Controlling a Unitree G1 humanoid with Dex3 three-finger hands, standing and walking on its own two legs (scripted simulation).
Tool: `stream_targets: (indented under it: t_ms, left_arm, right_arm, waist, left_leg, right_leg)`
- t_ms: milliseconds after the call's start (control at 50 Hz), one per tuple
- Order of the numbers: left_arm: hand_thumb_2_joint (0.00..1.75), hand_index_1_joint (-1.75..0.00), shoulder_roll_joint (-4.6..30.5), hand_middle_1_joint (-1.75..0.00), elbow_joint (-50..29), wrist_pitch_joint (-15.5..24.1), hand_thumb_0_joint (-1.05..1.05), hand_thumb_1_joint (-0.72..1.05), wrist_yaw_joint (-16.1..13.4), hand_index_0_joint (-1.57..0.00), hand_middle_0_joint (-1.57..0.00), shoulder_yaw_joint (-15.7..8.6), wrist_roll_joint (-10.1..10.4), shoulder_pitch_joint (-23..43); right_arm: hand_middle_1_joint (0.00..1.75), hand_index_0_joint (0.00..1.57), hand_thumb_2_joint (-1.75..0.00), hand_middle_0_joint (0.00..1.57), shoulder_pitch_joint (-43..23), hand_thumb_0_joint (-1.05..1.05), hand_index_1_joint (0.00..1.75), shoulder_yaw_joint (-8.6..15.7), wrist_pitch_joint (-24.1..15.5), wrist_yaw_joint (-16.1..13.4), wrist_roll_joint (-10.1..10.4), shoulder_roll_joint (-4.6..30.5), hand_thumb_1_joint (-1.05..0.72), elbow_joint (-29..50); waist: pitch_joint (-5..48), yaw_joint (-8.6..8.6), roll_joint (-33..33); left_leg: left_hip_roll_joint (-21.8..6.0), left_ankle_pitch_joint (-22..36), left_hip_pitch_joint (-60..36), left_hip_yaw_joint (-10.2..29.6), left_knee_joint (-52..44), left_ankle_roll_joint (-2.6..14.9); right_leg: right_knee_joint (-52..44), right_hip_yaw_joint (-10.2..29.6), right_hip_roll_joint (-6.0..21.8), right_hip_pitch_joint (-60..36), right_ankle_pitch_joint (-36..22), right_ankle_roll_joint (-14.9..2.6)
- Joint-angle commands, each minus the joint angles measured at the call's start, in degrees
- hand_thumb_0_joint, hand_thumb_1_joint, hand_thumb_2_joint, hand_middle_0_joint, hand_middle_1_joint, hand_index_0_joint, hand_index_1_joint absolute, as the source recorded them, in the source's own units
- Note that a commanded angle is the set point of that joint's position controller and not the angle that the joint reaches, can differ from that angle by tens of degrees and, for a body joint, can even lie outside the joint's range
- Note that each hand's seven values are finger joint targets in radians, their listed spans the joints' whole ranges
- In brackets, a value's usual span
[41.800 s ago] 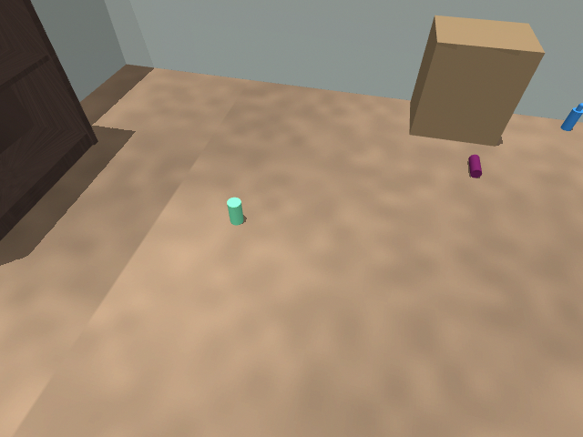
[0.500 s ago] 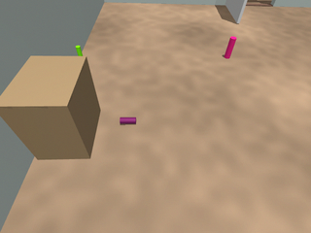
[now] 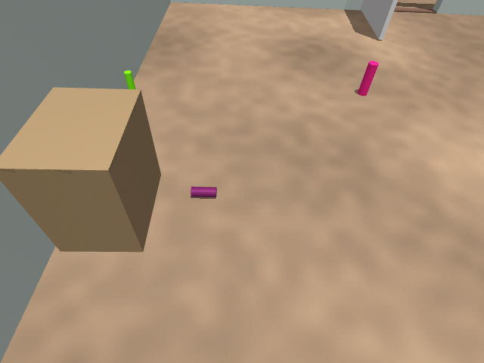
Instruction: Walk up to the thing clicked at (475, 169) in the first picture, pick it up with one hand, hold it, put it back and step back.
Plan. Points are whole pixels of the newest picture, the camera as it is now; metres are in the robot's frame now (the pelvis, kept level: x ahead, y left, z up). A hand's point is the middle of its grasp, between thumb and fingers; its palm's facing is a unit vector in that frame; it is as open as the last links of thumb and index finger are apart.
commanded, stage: step back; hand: left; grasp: from above
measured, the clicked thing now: (203, 192) +1.07 +0.21 -0.74
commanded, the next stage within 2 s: stand in 0.24 s
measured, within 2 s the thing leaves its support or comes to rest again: neither
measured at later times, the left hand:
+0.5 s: hand out of the picture +0.11 +0.25 -0.14, palm faces -0.03 -0.94 -0.34, open 7.3 cm
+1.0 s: hand out of the picture +0.07 +0.24 -0.15, palm faces -0.05 -0.94 -0.34, open 7.3 cm
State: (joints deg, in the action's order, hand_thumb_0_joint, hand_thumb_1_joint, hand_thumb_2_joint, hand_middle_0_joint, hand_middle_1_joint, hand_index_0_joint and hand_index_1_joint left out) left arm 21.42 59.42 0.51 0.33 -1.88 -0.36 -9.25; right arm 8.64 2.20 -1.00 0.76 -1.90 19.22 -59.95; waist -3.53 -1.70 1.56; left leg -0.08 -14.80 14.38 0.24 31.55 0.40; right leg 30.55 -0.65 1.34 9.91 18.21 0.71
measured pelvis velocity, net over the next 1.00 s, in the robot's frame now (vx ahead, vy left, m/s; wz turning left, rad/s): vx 0.00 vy -0.01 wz -0.01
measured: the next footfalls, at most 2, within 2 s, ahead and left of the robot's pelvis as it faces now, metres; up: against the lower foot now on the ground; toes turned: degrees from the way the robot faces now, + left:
none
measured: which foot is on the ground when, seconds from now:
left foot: down 0.00-1.00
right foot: down 0.00-1.00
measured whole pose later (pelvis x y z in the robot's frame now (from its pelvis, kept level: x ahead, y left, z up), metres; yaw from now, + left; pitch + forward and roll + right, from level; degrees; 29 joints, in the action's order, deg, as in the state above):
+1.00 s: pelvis +0.00 -0.01 +0.02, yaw -1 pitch -2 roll +0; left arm 20.4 65.3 0.9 0.3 0.2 -0.3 -7.0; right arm 6.4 0.6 -0.5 1.0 -0.8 19.4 -66.8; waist -3.2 0.4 0.4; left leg -0.8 -7.5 8.7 -0.2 18.2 -0.6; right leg 17.9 -0.3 0.6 4.9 11.0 0.6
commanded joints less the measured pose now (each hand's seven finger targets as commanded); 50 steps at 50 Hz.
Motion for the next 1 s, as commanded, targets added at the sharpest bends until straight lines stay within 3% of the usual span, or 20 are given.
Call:
stream_targets:
  t_ms: [0,80,200,220,320,460,640,700,860,980]
  left_arm:
    - [0.9,-0.3,12.16,-0.3,-2.33,2.31,0.0,0.9,-0.77,-0.2,-0.2,-2.53,0.11,2.37]
    - [0.9,-0.3,11.82,-0.3,-1.78,2.18,0.0,0.9,-1.18,-0.2,-0.2,-2.23,0.19,4.26]
    - [0.9,-0.3,11.46,-0.3,-0.73,1.63,0.0,0.9,-1.21,-0.2,-0.2,-1.89,-0.25,5.58]
    - [0.9,-0.3,9.83,-0.3,0.29,1.56,0.0,0.9,-1.04,-0.2,-0.2,-0.99,0.13,6.18]
    - [0.9,-0.3,10.39,-0.3,0.86,1.71,0.0,0.9,-1.04,-0.2,-0.2,-0.75,0.14,6.7]
    - [0.9,-0.3,10.62,-0.3,2.01,1.7,0.0,0.9,-0.85,-0.2,-0.2,-0.64,-0.11,7.76]
    - [0.9,-0.3,10.94,-0.3,2.41,1.95,0.0,0.9,-0.69,-0.2,-0.2,-0.43,-0.22,6.85]
    - [0.9,-0.3,11.06,-0.3,2.66,1.73,0.0,0.9,-0.64,-0.2,-0.2,-0.41,-0.17,6.48]
    - [0.9,-0.3,10.9,-0.3,2.56,1.78,0.0,0.9,-0.62,-0.2,-0.2,-0.18,-0.08,5.27]
    - [0.9,-0.3,11.13,-0.3,2.27,1.71,0.0,0.9,-0.68,-0.2,-0.2,-0.12,0.03,4.83]
  right_arm:
    - [0.3,0.2,-0.9,0.2,-4.71,0.0,0.3,2.0,-1.71,-1.22,0.89,12.78,-0.9,3.38]
    - [0.3,0.2,-0.9,0.2,-5.02,0.0,0.3,2.14,-1.43,-1.51,1.18,12.61,-0.9,2.08]
    - [0.3,0.2,-0.9,0.2,-8.59,0.0,0.3,1.99,-1.0,-1.5,1.15,11.91,-0.9,1.69]
    - [0.3,0.2,-0.9,0.2,-7.61,0.0,0.3,1.39,-1.14,-1.43,1.65,12.08,-0.9,1.28]
    - [0.3,0.2,-0.9,0.2,-8.79,0.0,0.3,1.19,-1.23,-1.19,1.66,12.16,-0.9,0.12]
    - [0.3,0.2,-0.9,0.2,-9.94,0.0,0.3,0.85,-0.95,-0.9,1.65,12.04,-0.9,-1.01]
    - [0.3,0.2,-0.9,0.2,-8.61,0.0,0.3,0.57,-1.09,-0.64,1.37,12.22,-0.9,-2.37]
    - [0.3,0.2,-0.9,0.2,-7.34,0.0,0.3,0.55,-0.86,-0.57,1.37,12.4,-0.9,-2.93]
    - [0.3,0.2,-0.9,0.2,-5.98,0.0,0.3,0.38,-0.97,-0.66,1.43,12.58,-0.9,-3.05]
    - [0.3,0.2,-0.9,0.2,-5.11,0.0,0.3,0.1,-0.81,-0.71,1.4,12.76,-0.9,-3.01]
  waist:
    - [5.81,0.54,-6.22]
    - [9.47,1.09,-4.24]
    - [8.36,0.71,-2.34]
    - [8.19,1.85,-2.34]
    - [8.89,1.65,-1.88]
    - [6.0,1.75,-1.75]
    - [5.15,1.77,-1.98]
    - [3.68,2.18,-2.59]
    - [4.57,2.09,-1.68]
    - [4.64,2.28,-1.95]
  left_leg:
    - [-6.87,17.08,-2.24,6.48,-7.5,1.74]
    - [-6.95,26.87,-7.5,4.49,-5.69,2.0]
    - [-7.25,21.72,-7.73,4.18,-8.03,2.17]
    - [-7.55,24.09,-9.06,5.52,-9.97,1.89]
    - [-7.76,26.89,-12.89,4.75,-11.07,1.22]
    - [-7.2,13.96,-9.55,4.75,-15.3,0.51]
    - [-6.98,9.83,-9.44,4.71,-16.05,0.11]
    - [-6.77,4.3,-6.94,5.23,-17.17,0.25]
    - [-7.12,9.93,-7.79,5.54,-16.06,0.3]
    - [-7.09,9.43,-7.81,5.28,-15.72,0.43]
  right_leg:
    - [-5.46,4.63,4.45,-3.95,-15.71,-3.03]
    - [-5.18,3.78,5.0,-5.03,-22.73,-2.76]
    - [-7.13,3.8,4.96,-4.51,-20.13,-2.25]
    - [-8.81,4.61,5.59,-4.57,-22.18,-1.77]
    - [-11.39,4.33,6.0,-5.64,-24.53,-1.32]
    - [-15.14,5.03,6.17,-5.42,-14.14,-1.1]
    - [-16.84,5.74,6.46,-3.2,-10.45,-1.41]
    - [-17.38,5.74,6.04,-2.44,-5.91,-1.41]
    - [-16.41,5.78,6.13,-3.06,-9.87,-1.59]
    - [-16.43,5.87,6.31,-2.94,-10.08,-1.77]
